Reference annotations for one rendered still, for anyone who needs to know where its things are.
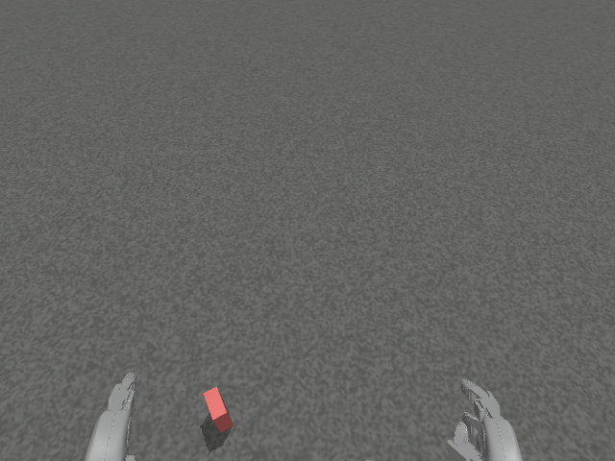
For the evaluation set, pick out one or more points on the right robot hand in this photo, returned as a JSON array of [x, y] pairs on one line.
[[495, 437]]

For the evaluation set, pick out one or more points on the carton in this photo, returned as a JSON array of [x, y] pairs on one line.
[[218, 409]]

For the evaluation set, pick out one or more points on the left robot hand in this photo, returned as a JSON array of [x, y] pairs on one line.
[[110, 438]]

